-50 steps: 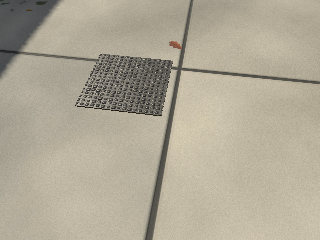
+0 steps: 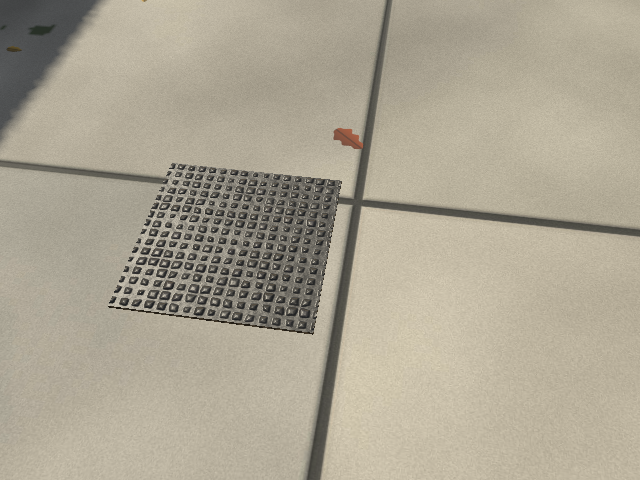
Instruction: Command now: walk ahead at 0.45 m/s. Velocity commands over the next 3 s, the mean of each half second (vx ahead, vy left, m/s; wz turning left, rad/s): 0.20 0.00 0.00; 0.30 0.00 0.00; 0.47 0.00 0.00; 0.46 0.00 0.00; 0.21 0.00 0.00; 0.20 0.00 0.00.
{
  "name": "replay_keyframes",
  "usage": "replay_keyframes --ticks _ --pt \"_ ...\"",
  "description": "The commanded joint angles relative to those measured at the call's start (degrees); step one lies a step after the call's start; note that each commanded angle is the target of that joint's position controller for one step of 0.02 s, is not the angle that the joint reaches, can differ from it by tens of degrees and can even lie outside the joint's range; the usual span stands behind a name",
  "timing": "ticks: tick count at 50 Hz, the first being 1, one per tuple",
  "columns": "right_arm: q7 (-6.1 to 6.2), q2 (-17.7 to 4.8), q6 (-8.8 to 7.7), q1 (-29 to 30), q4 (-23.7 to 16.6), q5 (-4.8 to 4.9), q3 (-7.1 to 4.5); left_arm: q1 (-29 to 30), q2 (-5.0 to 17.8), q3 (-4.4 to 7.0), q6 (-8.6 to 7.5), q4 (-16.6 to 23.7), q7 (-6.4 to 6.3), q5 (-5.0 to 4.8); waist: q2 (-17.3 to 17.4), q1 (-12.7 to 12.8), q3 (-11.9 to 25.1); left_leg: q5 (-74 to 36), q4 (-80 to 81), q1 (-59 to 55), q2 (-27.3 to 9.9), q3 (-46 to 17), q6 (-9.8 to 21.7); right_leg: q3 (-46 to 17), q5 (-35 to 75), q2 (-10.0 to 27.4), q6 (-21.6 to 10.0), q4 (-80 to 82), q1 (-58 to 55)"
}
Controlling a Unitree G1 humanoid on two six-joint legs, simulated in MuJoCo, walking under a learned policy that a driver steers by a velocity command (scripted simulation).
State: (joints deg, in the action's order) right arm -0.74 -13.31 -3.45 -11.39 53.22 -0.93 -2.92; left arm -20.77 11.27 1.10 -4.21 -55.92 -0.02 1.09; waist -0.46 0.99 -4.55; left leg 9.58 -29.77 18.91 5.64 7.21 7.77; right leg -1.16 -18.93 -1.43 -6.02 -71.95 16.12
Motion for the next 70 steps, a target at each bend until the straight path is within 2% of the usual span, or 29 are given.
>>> replay_keyframes --ticks 1,4,7,14,18,19,20,21,22,25,27,30,35,39,40,41,42,43,46,52,59,61,63,64,65,66,67,68,70 --pt "0.30 -2.18 -1.97 -5.41 0.57 0.17 0.05 -3.83 3.72 0.99 0.69 2.50 0.74 0.96 0.11 1.08 0.94 -5.86 20.91 -6.18 -19.02 -23.42 7.43 -2.19 2.44 5.24 0.91 1.30 10.16" --pt "0.25 -2.98 -3.33 -9.11 3.08 0.21 0.40 -2.55 2.39 0.93 1.72 2.55 0.62 0.89 0.87 2.11 0.99 -32.44 19.26 -5.17 -17.27 -14.27 6.95 0.34 3.57 5.12 3.05 6.88 9.74" --pt "0.35 -3.33 -2.76 -10.55 4.20 0.12 1.05 3.54 2.36 0.72 2.09 4.06 0.55 0.42 3.44 1.38 1.55 -43.26 17.28 -7.14 -14.02 -8.03 4.17 3.09 9.62 4.78 4.14 17.14 11.35" --pt "1.47 -2.92 -0.97 -14.95 6.85 -0.25 2.06 11.41 2.44 0.02 2.27 4.34 -0.72 -0.24 6.20 -2.41 2.97 -42.09 11.78 -14.18 -15.01 -7.75 2.53 4.87 13.37 2.18 3.75 32.49 7.34" --pt "2.29 -2.58 -0.56 -13.31 7.62 0.24 2.16 4.35 2.81 0.39 0.70 0.74 -1.75 0.17 3.15 0.93 2.93 -34.27 1.69 -14.40 -14.61 -10.03 0.41 2.99 18.91 2.02 1.45 49.48 -3.95" --pt "2.44 -1.85 -0.89 -15.18 7.21 0.37 2.42 -0.34 6.31 1.17 -0.16 -0.62 -2.02 0.68 -0.57 1.06 7.15 -23.09 -3.94 -10.35 -12.39 -9.13 -1.64 -2.79 39.22 8.70 0.48 47.87 -13.40" --pt "2.63 2.46 -0.47 -22.33 8.31 1.57 3.34 -3.00 8.23 1.39 -0.07 -1.19 -2.04 0.58 -8.47 -1.07 12.92 6.10 -12.40 -4.46 -7.23 -6.04 -3.49 -12.35 61.32 20.03 -7.47 44.62 -21.71" --pt "2.95 0.92 1.09 -21.98 9.73 1.79 2.74 -2.98 5.03 0.64 0.67 -1.33 -1.72 -0.54 -9.97 0.92 15.31 24.99 -17.70 -2.89 -3.94 -5.60 -4.06 -18.38 56.09 23.93 -13.34 47.96 -18.87" --pt "2.91 -1.54 1.87 -17.34 8.74 0.73 1.95 -0.81 4.07 0.23 0.91 -1.00 -1.49 -0.53 -7.29 0.74 10.32 28.73 -21.23 -0.14 -3.91 -7.26 -4.57 -18.62 45.31 22.55 -13.50 51.73 -14.09" --pt "2.15 1.51 3.65 -12.35 8.43 -0.51 2.15 5.87 3.14 -0.45 1.80 -0.73 -2.44 -0.11 -3.96 -2.89 3.90 20.48 -18.20 -3.34 -6.42 -9.02 -6.41 -11.45 24.70 16.21 -7.42 58.48 -1.83" --pt "2.18 2.53 4.14 -14.36 10.05 -0.57 2.48 5.15 4.18 -0.02 2.06 -1.57 -2.23 0.02 -4.78 -3.20 5.21 18.14 -15.19 -5.59 -5.18 -6.75 -6.91 -9.17 14.81 13.10 -5.42 59.81 -1.50" --pt "1.59 0.37 3.73 -11.26 9.07 -1.13 1.80 1.72 7.21 1.73 2.94 -2.92 -1.44 -0.65 -5.96 -1.70 3.78 18.36 -17.36 -0.41 -5.00 -4.87 -5.87 -14.04 -11.87 14.51 -6.06 65.53 -2.34" --pt "0.95 1.95 2.24 -9.42 7.86 -0.91 1.82 2.13 6.94 2.61 3.04 -3.49 -1.07 -0.44 -4.86 -2.52 1.96 16.92 -11.50 -3.41 -5.05 -3.50 -4.20 -12.34 -15.41 14.22 -5.63 67.00 2.52" --pt "1.40 2.75 1.72 -18.34 10.98 -0.53 1.76 5.19 7.19 3.42 3.96 -2.67 -1.06 -1.33 -3.48 -6.16 -0.32 11.21 6.52 -17.85 -2.91 -0.75 -1.42 -8.55 -22.44 10.91 -3.62 60.95 12.89" --pt "1.83 1.57 1.40 -21.71 11.94 -0.88 1.59 7.57 5.44 3.16 3.92 -1.36 -0.89 -1.24 1.33 -7.29 -1.85 16.17 12.59 -22.47 -6.35 -6.17 -0.28 -5.32 -21.48 8.05 -1.92 52.96 19.33" --pt "2.36 -1.23 0.91 -25.18 12.10 -1.22 1.24 8.73 0.59 2.04 3.56 0.23 -0.46 -1.24 13.45 -7.39 0.54 30.32 21.91 -26.95 -19.94 -24.72 1.40 2.60 -16.78 1.89 0.50 34.12 26.14" --pt "2.60 -6.66 0.96 -22.02 11.37 -0.55 -0.30 10.32 1.31 2.09 3.29 1.76 -0.03 -0.13 16.00 -5.61 -5.99 40.70 29.01 -18.45 -27.98 -37.65 4.75 4.44 -6.66 -0.75 1.33 26.52 31.63" --pt "2.75 -4.76 0.77 -16.90 9.91 -0.12 -0.08 11.22 4.28 2.58 2.87 1.95 0.83 1.15 8.66 -2.58 -8.40 39.05 29.97 -12.71 -26.55 -35.51 4.49 0.56 0.17 2.73 1.61 22.70 29.38" --pt "2.17 -3.19 -0.93 -14.64 8.41 0.27 0.08 8.65 4.85 3.23 2.32 0.02 2.25 1.17 4.19 0.04 -4.21 21.69 28.59 -14.27 -20.37 -23.33 2.23 2.15 7.28 3.10 3.74 18.95 26.14" --pt "1.94 -0.98 -2.31 -22.21 10.04 -0.18 0.62 17.57 2.36 2.70 2.53 3.25 2.08 0.79 5.28 -2.96 -4.14 5.57 26.55 -18.97 -18.16 -16.20 3.30 4.09 13.24 4.86 5.60 21.18 30.24" --pt "2.18 -2.66 -2.72 -24.18 10.43 -0.65 0.32 26.63 2.36 1.77 1.68 7.91 2.20 0.28 7.63 -5.22 -4.75 -15.86 21.24 -22.80 -18.87 -11.42 3.42 7.23 11.63 3.59 3.04 35.60 22.67" --pt "2.24 -3.61 -2.63 -22.58 10.38 -0.68 0.03 24.37 2.99 1.98 1.26 7.99 1.87 0.21 7.85 -3.44 -3.73 -25.57 17.06 -22.94 -19.38 -10.00 2.48 8.27 8.55 2.05 0.91 38.80 16.17" --pt "2.11 -4.93 -2.41 -20.32 10.26 -0.29 -0.34 11.42 4.71 3.19 0.40 4.09 1.00 0.02 6.22 2.57 2.96 -42.27 2.17 -21.00 -17.53 -6.87 0.68 9.96 9.69 -2.04 -1.39 43.63 -1.34" --pt "1.95 -4.67 -2.40 -19.78 9.78 -0.03 -0.18 1.29 7.13 4.31 -0.28 0.85 0.31 0.67 4.38 6.30 9.21 -36.34 -10.03 -13.45 -15.14 -5.08 -0.49 7.29 9.75 0.28 -2.91 43.76 -16.14" --pt "1.26 -0.03 -2.38 -21.92 7.43 1.64 0.94 -7.82 13.11 5.79 -0.68 -0.16 -0.28 2.28 -5.40 7.78 18.01 -12.49 -30.25 4.46 -10.02 -2.25 -2.96 -14.96 -2.85 17.36 -7.54 46.55 -33.92" --pt "0.97 -0.21 -2.58 -23.29 7.35 1.77 0.31 -8.58 14.82 6.19 0.12 -0.75 0.36 1.16 -11.49 6.53 23.23 19.30 -45.12 13.80 -1.99 -6.55 -3.17 -38.86 -4.65 26.35 -12.03 57.27 -36.06" --pt "0.94 -2.72 -2.32 -18.06 6.14 0.88 -0.59 -1.48 13.10 5.67 0.41 0.07 0.58 0.16 -5.98 3.76 14.87 14.65 -48.87 18.16 -6.28 -10.53 -2.12 -32.44 -6.65 23.81 -10.75 58.02 -28.58" --pt "0.65 -2.04 -2.64 -13.34 4.82 0.36 -0.44 3.63 8.78 4.51 0.03 1.05 0.73 -0.16 -2.10 2.51 7.90 9.46 -46.70 18.49 -8.66 -10.05 -1.83 -24.44 -2.71 21.76 -9.36 59.10 -19.68" --pt "0.25 -0.31 -1.89 -11.51 4.45 -0.79 -0.59 6.85 3.13 2.72 -0.80 0.39 0.66 -0.28 -1.37 -1.39 2.34 4.97 -39.53 13.10 -11.77 -9.62 -1.95 -13.31 6.49 15.38 -4.96 62.32 -8.14"
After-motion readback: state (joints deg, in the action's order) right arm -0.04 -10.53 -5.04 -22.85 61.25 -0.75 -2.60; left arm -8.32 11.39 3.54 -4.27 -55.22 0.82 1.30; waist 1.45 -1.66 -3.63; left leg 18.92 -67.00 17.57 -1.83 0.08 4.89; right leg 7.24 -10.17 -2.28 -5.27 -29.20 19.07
